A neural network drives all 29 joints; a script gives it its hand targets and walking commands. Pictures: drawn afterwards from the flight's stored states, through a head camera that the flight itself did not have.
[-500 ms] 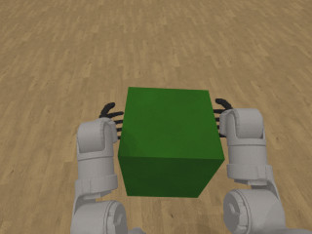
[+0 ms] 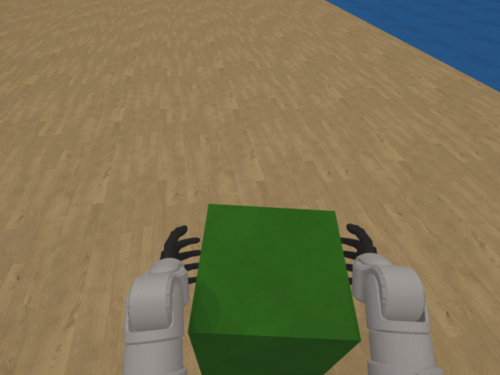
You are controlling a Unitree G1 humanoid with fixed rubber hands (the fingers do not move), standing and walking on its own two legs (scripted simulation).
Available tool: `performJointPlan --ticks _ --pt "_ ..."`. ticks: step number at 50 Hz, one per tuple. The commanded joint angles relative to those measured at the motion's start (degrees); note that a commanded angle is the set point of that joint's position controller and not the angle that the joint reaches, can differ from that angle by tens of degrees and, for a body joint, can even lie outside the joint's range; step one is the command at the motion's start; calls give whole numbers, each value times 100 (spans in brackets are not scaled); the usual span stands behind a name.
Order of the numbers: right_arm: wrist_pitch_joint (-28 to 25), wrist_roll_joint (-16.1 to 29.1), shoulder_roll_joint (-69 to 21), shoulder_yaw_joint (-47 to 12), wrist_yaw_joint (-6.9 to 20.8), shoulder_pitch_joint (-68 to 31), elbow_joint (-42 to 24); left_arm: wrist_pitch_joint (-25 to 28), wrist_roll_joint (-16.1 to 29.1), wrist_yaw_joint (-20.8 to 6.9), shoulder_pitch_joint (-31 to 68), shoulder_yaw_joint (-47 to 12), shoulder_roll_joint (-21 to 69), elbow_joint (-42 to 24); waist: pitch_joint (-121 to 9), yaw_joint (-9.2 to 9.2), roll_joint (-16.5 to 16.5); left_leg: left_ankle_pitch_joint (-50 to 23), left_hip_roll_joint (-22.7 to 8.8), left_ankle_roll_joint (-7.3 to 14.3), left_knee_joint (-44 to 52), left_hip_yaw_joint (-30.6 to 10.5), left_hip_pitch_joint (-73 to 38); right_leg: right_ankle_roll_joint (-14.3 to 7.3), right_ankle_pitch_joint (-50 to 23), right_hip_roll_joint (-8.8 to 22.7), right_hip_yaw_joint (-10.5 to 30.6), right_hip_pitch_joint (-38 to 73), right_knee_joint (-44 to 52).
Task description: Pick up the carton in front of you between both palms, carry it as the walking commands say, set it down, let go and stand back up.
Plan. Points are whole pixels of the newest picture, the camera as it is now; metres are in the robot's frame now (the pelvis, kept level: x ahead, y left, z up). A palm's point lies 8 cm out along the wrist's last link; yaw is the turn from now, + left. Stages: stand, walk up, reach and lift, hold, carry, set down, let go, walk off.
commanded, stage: carry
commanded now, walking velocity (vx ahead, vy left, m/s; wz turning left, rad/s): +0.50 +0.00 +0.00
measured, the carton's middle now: (265, 297) +0.28 +0.00 -0.01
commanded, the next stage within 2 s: none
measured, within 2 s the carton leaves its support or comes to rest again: neither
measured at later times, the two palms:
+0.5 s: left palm (202, 147) +0.58 +0.12 +0.09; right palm (328, 140) +0.60 -0.17 +0.09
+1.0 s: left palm (205, 93) +0.89 +0.15 +0.08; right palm (300, 88) +0.90 -0.14 +0.09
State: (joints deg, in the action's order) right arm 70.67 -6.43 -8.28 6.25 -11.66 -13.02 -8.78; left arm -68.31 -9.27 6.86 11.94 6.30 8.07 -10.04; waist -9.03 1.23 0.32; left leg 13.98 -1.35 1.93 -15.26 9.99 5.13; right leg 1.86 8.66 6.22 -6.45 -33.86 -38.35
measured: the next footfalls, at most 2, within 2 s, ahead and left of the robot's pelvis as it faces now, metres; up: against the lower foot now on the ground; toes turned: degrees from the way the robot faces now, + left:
right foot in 0.14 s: +0.30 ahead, -0.14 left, +0.00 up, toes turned -10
left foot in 0.62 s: +0.61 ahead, +0.10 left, +0.00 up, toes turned +14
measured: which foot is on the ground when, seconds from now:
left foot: down 0.00-0.18, up 0.20-0.60, down 0.62-1.00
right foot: up 0.00-0.12, down 0.14-0.64, up 0.66-0.96, down 0.98-1.00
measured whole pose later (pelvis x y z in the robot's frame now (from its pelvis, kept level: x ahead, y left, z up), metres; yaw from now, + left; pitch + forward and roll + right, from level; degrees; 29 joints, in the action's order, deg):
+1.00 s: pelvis +0.61 -0.01 -0.01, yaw +2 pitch +3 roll +0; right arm 68.7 -7.3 -9.1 7.3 -10.9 -16.7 -14.8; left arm -69.6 -8.2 9.9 14.8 6.1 8.7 -17.0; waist -3.5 0.2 0.9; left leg 20.9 -3.1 -0.4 -26.4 11.3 7.8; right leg -0.4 -0.7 2.9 -10.7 -23.5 -22.8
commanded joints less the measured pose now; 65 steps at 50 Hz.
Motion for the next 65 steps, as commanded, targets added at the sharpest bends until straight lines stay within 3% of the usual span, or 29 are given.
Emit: performJointPlan --ticks 1,5,7,8,9,10,12,13,14,16,19,26,30,31,32,33,35,37,44,48,49,50,51,52,53,54,57,60,65 --pt "-143 2563 -5730 -3782 2318 -3027 -435 -19 2686 -1643 2957 -4083 6029 -325 -548 -3 -860 -1257 -1218 429 628 -562 -366 -9 -631 -142 -355 196 585" --pt "-42 2418 -5485 -3768 2230 -2920 -390 -161 2713 -1662 2911 -3988 5721 -298 -328 15 -897 -1658 -1246 289 166 -417 -545 -184 -576 -215 -550 628 1062" --pt "20 2404 -5330 -3784 2201 -3014 -380 -213 2691 -1664 2836 -3904 5547 -157 -709 -114 -633 -2632 -940 71 -1236 57 -185 -274 -47 -607 -1000 2075 1316" --pt "48 2402 -5206 -3770 2191 -3034 -365 -226 2656 -1668 2786 -3840 5479 -77 -1149 -221 -317 -2163 -812 -132 -2377 174 540 -334 262 -196 -443 3299 1246" --pt "120 2481 -5274 -3847 2194 -3295 -459 -200 2564 -1666 2794 -3734 5379 113 -1609 -295 1135 -937 -200 -457 -4182 198 2009 -991 1020 1205 2182 4395 1923" --pt "126 2523 -5380 -3878 2213 -3496 -411 -155 2572 -1676 2853 -3683 5458 221 -1581 -322 1992 1248 279 -447 -5221 -297 3379 -1464 325 1758 3513 4979 2408" --pt "43 2589 -5706 -3856 2256 -3357 -231 -113 2718 -1700 3050 -3745 5796 -88 -1619 -227 870 1159 -300 -150 -5972 -953 3636 -1378 -707 1607 2676 4523 2157" --pt "-6 2606 -5859 -3855 2267 -3362 -244 -80 2764 -1709 3226 -3783 5945 -224 -1562 -196 340 798 -519 -113 -5687 -1034 3549 -1189 -462 1518 2272 4106 2237" --pt "-49 2602 -5925 -3867 2261 -3361 -338 -50 2821 -1720 3363 -3824 6075 -366 -1479 -159 238 466 -680 -114 -5226 -1062 3315 -983 -110 1382 1818 3693 2452" --pt "-115 2571 -6040 -3930 2202 -3439 -560 -12 2888 -1756 3414 -3888 6245 -509 -1420 -165 595 164 -626 -170 -4475 -802 2956 -851 302 1206 1175 3309 2750" --pt "-171 2497 -6091 -3990 2110 -3223 -678 -19 2944 -1783 3262 -3913 6111 -610 -1207 -189 678 -94 -588 -308 -3364 -559 2973 -994 452 1136 800 3266 3033" --pt "-8 2430 -5732 -3930 2104 -2830 -591 -172 2729 -1725 2844 -3877 5698 -547 -751 -243 771 -1147 -279 -238 -1426 36 2524 -783 -919 817 9 3658 2675" --pt "69 2430 -5604 -3819 2211 -2761 -234 -227 2648 -1713 2901 -3876 5615 -300 -816 -113 515 -692 60 -113 -787 568 909 -462 -1474 525 -516 3237 1213" --pt "75 2425 -5586 -3764 2233 -2712 -134 -238 2641 -1709 2917 -3874 5559 -248 -1145 -14 233 -404 -257 -21 -915 106 -349 -255 -1318 392 -649 2434 241" --pt "33 2329 -5549 -3692 2250 -2688 67 -290 2679 -1710 3148 -3927 5570 -387 -1527 72 -1122 308 -1654 632 -373 -2338 -1469 81 -196 -193 -660 1005 -1550" --pt "-21 2317 -5688 -3660 2251 -2626 259 -310 2729 -1726 3327 -3980 5636 -378 -1479 57 -2030 -706 -2277 1152 106 -3758 -2111 111 1828 -662 -273 -445 -2593" --pt "-74 2433 -5916 -3668 2277 -2831 -13 -207 2803 -1737 3496 -4025 5852 -380 -1469 28 -1061 -3132 -2215 1150 -322 -2751 -1795 -156 2050 -206 398 -800 -3344" --pt "-148 2559 -6150 -3727 2302 -3066 -286 -87 2820 -1707 3557 -4073 6028 -562 -1434 -34 -392 -3140 -1954 668 -152 -1774 -1077 -189 1459 110 539 -295 -2267" --pt "-207 2621 -5961 -3761 2293 -2789 -817 59 2723 -1482 3094 -4123 6078 -997 -1478 -33 -1042 -4385 -1340 384 -362 -163 -832 -54 36 -429 -237 869 358" --pt "-106 2416 -5711 -3734 2228 -2484 -677 -93 2725 -1548 2874 -4096 5819 -983 -1320 -76 -770 -3257 -973 43 -1136 195 -511 -39 -1711 -487 -580 1974 1923" --pt "-79 2360 -5659 -3745 2220 -2473 -596 -141 2722 -1598 2843 -4079 5738 -905 -1284 -100 -618 -2602 -899 -151 -1375 137 -56 -68 -2228 -250 -417 2628 2119" --pt "-57 2302 -5573 -3736 2213 -2429 -473 -197 2735 -1647 2879 -4026 5613 -835 -1431 -83 -242 -1563 -792 -332 -1734 116 543 -137 -3791 402 158 3419 1785" --pt "18 2346 -5607 -3809 2201 -2578 -473 -210 2650 -1680 2895 -3935 5584 -579 -1745 -80 518 6 -547 -474 -1961 -213 1220 -673 -5706 1114 855 4370 1081" --pt "69 2395 -5554 -3856 2210 -2688 -490 -181 2624 -1706 2705 -3829 5605 -282 -1960 -141 1054 983 -429 -502 -1948 -365 1516 -1059 -5473 1335 1187 4600 1089" --pt "82 2405 -5588 -3861 2229 -2736 -386 -162 2629 -1722 2697 -3810 5739 -166 -1815 -134 1109 1269 -386 -513 -1881 -405 1565 -1123 -5133 1321 1231 4396 1315" --pt "72 2446 -5683 -3882 2251 -2867 -320 -132 2622 -1731 2798 -3766 5856 -104 -1791 -112 1022 1304 -357 -483 -1396 -462 1372 -1029 -4740 1179 1108 4241 1395" --pt "52 2565 -5994 -3923 2291 -3137 -444 -88 2589 -1704 3069 -3794 6007 -415 -1751 -112 519 -547 -603 -432 -714 -501 422 -521 -3548 596 377 3481 1087" --pt "78 2603 -5975 -3843 2264 -3104 -477 -103 2686 -1632 3294 -3868 6028 -637 -1830 -117 52 -2319 -734 -430 -1324 -465 162 -532 -3987 424 173 3190 687" --pt "61 2519 -5982 -3772 2248 -2808 -337 -127 2668 -1600 3190 -3951 6021 -688 -1911 -101 147 -1958 -550 -514 -1318 -355 450 -647 -5053 467 206 3503 546"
